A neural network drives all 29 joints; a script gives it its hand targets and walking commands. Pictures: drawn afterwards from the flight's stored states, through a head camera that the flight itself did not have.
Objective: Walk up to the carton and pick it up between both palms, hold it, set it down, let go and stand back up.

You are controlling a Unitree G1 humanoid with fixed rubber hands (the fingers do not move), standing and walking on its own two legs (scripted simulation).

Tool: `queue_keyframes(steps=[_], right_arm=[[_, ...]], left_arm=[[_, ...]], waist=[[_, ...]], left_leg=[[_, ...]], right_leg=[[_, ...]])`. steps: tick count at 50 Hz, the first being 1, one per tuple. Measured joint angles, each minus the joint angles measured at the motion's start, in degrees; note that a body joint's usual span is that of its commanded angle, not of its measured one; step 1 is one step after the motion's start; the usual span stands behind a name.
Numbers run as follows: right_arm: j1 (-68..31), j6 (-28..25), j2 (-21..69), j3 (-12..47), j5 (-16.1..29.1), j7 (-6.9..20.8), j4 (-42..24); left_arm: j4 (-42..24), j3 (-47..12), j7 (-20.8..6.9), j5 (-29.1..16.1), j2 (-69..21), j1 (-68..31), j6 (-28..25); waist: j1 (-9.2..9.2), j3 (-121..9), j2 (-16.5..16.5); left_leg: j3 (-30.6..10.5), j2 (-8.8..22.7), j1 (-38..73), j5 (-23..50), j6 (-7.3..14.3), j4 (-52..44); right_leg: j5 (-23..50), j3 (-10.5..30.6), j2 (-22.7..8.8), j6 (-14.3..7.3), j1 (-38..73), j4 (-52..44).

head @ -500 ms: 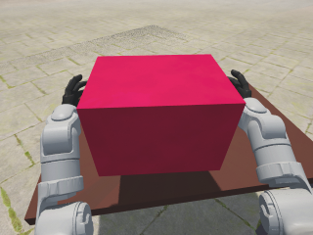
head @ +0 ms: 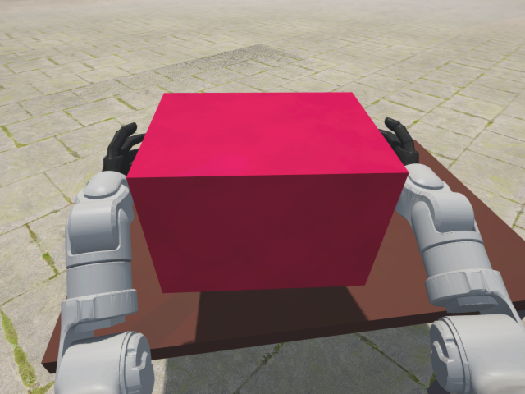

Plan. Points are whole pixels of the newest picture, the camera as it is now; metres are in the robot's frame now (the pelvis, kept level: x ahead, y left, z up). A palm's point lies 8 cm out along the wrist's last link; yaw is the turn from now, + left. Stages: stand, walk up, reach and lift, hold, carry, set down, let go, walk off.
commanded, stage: hold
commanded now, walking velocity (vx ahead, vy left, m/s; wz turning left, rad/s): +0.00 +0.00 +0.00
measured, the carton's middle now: (262, 187) +0.39 +0.01 +0.18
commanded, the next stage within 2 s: none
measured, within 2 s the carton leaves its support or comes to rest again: neither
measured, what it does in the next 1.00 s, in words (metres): stands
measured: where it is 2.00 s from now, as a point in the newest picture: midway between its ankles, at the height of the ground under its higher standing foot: outside the picture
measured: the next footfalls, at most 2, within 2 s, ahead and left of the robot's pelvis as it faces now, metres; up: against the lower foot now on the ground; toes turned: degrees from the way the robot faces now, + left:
none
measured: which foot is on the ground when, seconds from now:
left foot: down 0.00-1.00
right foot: down 0.00-1.00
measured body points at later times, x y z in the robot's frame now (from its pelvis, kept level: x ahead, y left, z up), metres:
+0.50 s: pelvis +0.00 +0.00 +0.00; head -0.06 +0.02 +0.45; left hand +0.37 +0.21 +0.22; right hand +0.38 -0.20 +0.22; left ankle +0.03 +0.12 -0.75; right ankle +0.00 -0.11 -0.75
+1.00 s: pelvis +0.00 +0.00 +0.00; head -0.06 +0.02 +0.45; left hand +0.37 +0.21 +0.22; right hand +0.38 -0.20 +0.22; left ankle +0.03 +0.12 -0.75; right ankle +0.00 -0.11 -0.75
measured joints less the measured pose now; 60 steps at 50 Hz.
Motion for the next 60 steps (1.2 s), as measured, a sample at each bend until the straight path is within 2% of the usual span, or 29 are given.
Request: queue_keyframes(steps=[22,60], right_arm=[[1.04,0.2,-0.38,0.71,0.88,-0.21,-1.59],[0.74,0.22,-0.22,0.46,0.56,-0.22,-1.13]], left_arm=[[-2.65,-0.01,0.03,0.3,-0.55,1.59,0.7],[-1.61,0.08,-0.07,0.33,-0.39,0.97,0.42]], waist=[[-0.18,0.39,-0.11],[-0.13,0.24,-0.08]], left_leg=[[0.04,0.07,0.49,-0.6,-0.02,0.45],[-0.06,0.01,0.35,-0.42,0.0,0.32]], right_leg=[[-0.3,0.18,0.12,-0.02,0.66,-0.02],[-0.2,0.26,0.14,-0.02,0.48,-0.02]])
